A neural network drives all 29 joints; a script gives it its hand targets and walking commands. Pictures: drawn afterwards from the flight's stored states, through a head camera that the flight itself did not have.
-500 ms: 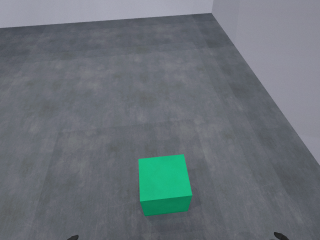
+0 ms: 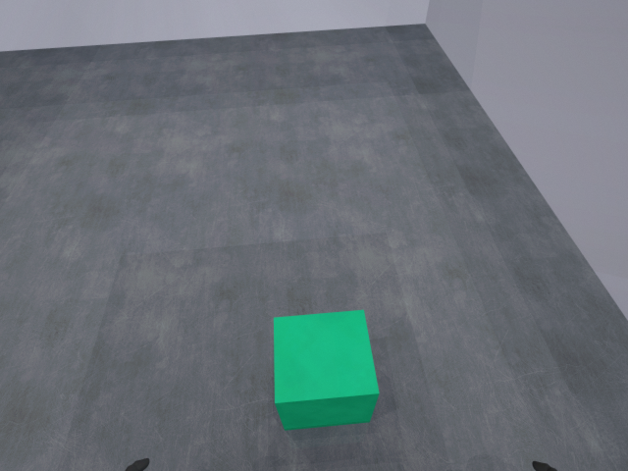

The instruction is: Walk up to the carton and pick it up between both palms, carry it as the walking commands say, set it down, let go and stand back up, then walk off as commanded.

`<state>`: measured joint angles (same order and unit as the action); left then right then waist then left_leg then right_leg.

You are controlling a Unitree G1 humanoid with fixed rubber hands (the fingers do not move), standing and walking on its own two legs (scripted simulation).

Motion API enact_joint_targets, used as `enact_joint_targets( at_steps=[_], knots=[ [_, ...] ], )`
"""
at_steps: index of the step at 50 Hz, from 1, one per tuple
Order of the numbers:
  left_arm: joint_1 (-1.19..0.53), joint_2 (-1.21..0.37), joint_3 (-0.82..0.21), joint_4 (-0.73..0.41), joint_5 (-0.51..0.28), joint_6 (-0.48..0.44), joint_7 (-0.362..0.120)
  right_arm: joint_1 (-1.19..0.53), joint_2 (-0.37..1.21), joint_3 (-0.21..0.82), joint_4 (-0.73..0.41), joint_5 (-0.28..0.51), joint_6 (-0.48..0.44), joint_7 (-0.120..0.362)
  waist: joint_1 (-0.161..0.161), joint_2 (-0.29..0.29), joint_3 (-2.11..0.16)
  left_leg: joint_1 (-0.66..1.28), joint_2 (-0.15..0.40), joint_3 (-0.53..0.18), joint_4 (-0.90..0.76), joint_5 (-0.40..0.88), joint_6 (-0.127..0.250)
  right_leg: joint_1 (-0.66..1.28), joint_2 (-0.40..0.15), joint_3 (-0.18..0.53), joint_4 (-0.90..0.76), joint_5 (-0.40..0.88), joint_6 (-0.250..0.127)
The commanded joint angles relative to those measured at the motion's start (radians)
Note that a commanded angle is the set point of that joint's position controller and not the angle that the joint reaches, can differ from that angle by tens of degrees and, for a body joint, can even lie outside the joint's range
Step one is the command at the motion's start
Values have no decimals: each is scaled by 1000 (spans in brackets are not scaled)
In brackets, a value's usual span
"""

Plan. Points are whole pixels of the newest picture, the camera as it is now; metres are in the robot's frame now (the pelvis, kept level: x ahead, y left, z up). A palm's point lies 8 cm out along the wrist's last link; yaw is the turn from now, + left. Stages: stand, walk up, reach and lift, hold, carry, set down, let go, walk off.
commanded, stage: walk up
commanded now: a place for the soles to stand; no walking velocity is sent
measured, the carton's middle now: (323, 371) +0.46 +0.03 -0.64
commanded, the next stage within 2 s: reach and lift in 0.92 s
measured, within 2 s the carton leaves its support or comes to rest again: neither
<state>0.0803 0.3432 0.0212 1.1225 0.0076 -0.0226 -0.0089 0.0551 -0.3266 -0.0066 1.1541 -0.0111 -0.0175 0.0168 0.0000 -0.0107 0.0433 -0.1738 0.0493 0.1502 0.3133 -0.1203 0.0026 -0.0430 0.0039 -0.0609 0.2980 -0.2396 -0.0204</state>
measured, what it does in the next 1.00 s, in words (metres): stands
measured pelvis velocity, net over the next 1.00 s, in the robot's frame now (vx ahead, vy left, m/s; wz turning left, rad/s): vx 0.02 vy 0.00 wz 0.04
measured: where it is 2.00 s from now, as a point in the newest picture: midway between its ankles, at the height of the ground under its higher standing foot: outside the picture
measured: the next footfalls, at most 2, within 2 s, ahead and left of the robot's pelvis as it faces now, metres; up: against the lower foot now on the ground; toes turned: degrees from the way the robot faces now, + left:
none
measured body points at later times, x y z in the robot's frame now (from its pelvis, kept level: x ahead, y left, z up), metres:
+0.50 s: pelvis +0.02 +0.00 +0.00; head +0.03 +0.01 +0.45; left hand +0.10 +0.30 -0.14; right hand +0.11 -0.29 -0.13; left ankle +0.03 +0.12 -0.75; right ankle -0.05 -0.10 -0.75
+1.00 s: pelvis +0.02 +0.00 -0.01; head +0.05 +0.01 +0.44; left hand +0.11 +0.30 -0.14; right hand +0.14 -0.28 -0.13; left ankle +0.03 +0.12 -0.75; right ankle -0.05 -0.10 -0.75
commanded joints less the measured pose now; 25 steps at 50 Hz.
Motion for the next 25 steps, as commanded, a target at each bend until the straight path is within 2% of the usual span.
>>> enact_joint_targets(
  at_steps=[1, 2, 3, 5, 6, 7, 8, 9, 10, 11, 12, 13, 14, 15, 16, 17, 20, 21, 22, 23, 24, 25],
  knots=[
    [-20, 222, 36, -45, -1, -18, 13, -61, -209, -31, -49, -1, -19, -11, 9, 3, -72, 144, 134, -127, -19, 149, 20, -104, -175, 72, -69, 232, 2],
    [-41, 213, 31, -57, 1, -15, 14, -37, -209, -36, -53, 0, -20, -16, 2, -24, -57, 130, 135, -122, -10, 217, 24, -94, -164, 77, -41, 285, -3],
    [-43, 212, 36, -45, -4, -15, 14, -29, -218, -33, -39, -2, -21, -15, 3, 7, -103, 145, 136, -115, -9, 232, 18, -71, -172, 65, -44, 290, -1],
    [-18, 205, 35, -61, -3, -16, 17, -46, -211, -35, -69, 2, -20, -16, 0, -17, -137, 160, 137, -123, 7, 211, 24, -46, -175, 71, -50, 292, 2],
    [-37, 211, 31, -46, -5, -13, 20, -48, -209, -33, -58, 4, -20, -13, -3, 27, -132, 155, 139, -124, 3, 216, 25, -41, -177, 71, -41, 312, 1],
    [-43, 217, 41, -61, -2, -13, 21, -46, -202, -30, -52, 4, -16, -10, -7, 1, -112, 144, 140, -128, 4, 239, 21, -49, -174, 57, -35, 314, 13],
    [-55, 218, 35, -68, -8, -9, 19, -34, -216, -44, -60, -5, -17, -15, -5, 22, -111, 154, 128, -112, 2, 226, 20, -56, -172, 55, -29, 311, 11],
    [-39, 212, 36, -74, 0, -13, 17, -43, -218, -35, -68, 0, -14, -17, 2, 26, -117, 149, 133, -118, 0, 223, 19, -45, -178, 77, -62, 302, 6],
    [-44, 217, 44, -70, 6, -10, 16, -26, -212, -35, -68, -5, -19, -18, -11, 3, -138, 166, 138, -117, 2, 175, 40, -32, -163, 48, -47, 242, 0],
    [-79, 220, 39, -68, 6, -9, 13, -12, -227, -38, -60, -3, -23, -16, -16, 3, -151, 181, 138, -119, -13, 173, 23, -39, -165, 56, -43, 205, -5],
    [-29, 199, 31, -71, 3, -4, 11, -31, -228, -35, -65, -6, -23, -16, 8, -32, -129, 155, 138, -130, -6, 136, 37, -56, -158, 39, -49, 170, -3],
    [-56, 187, 32, -76, 6, -4, 10, -22, -220, -45, -80, -8, -24, -16, -19, 35, -107, 126, 138, -128, -33, 95, 27, -57, -159, 47, -52, 130, -5],
    [-44, 202, 45, -80, 3, -2, 9, -22, -221, -33, -79, -7, -26, -18, 1, 0, -94, 102, 123, -133, -9, 88, 28, -45, -160, 38, -55, 126, -6],
    [-25, 208, 36, -80, 3, -1, 7, -20, -228, -34, -70, -12, -29, -22, -2, 41, -101, 110, 119, -118, -18, 93, 19, -42, -163, 49, -51, 135, -8],
    [-6, 206, 32, -82, -1, 1, 9, -33, -224, -38, -84, -12, -32, -19, 7, 41, -85, 114, 123, -127, -18, 140, 17, -58, -165, 32, -41, 156, -1],
    [-12, 213, 42, -78, 4, 0, 8, -39, -215, -35, -92, -16, -33, -24, 5, 39, -41, 83, 128, -136, -17, 110, 22, -72, -158, 43, -43, 128, -10],
    [6, 203, 40, -86, 8, 0, 10, -17, -219, -34, -90, -16, -35, -22, 14, -16, -31, 73, 131, -151, -8, 194, 28, -54, -155, 39, -53, 191, 3],
    [-13, 206, 45, -89, 7, -4, 11, -3, -225, -31, -92, -10, -33, -23, 6, -9, -63, 88, 121, -119, 21, 238, 31, -31, -172, 34, -39, 251, 1],
    [-19, 217, 51, -97, 1, -4, 7, -3, -231, -38, -100, -9, -32, -21, 2, -15, -96, 115, 113, -112, 22, 202, 20, -27, -168, 24, -30, 244, 1],
    [-18, 222, 52, -104, 4, 0, 7, -8, -230, -36, -103, -7, -30, -21, 7, -23, -91, 120, 114, -129, 31, 204, 31, -20, -161, 33, -27, 265, 0],
    [-12, 220, 53, -93, -2, -2, 7, -11, -225, -35, -98, -11, -32, -18, 1, 44, -137, 134, 112, -109, 34, 212, 27, -19, -171, 33, -12, 258, 5],
    [-8, 212, 44, -104, 3, 0, 6, -20, -227, -27, -99, -13, -28, -23, 10, 42, -70, 82, 102, -113, 36, 173, 37, -32, -176, 41, -35, 230, 2]
  ],
)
